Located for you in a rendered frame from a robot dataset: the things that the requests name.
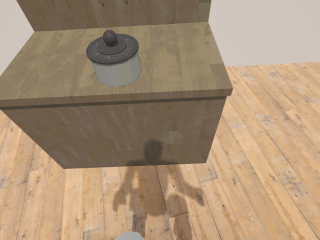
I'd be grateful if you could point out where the knob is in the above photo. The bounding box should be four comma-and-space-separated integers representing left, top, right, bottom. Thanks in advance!
103, 30, 117, 45

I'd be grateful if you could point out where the pot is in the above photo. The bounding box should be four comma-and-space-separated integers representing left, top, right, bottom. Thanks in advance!
91, 51, 141, 87

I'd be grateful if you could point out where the lid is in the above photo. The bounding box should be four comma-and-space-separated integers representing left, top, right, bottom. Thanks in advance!
86, 33, 139, 65

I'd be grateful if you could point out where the table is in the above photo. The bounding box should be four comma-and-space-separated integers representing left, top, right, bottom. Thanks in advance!
0, 0, 233, 169

